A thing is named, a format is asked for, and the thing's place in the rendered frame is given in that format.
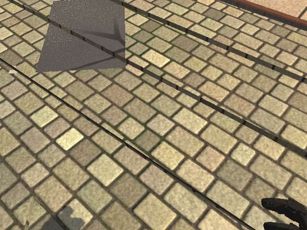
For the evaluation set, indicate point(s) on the right robot hand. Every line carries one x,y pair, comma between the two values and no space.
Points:
288,207

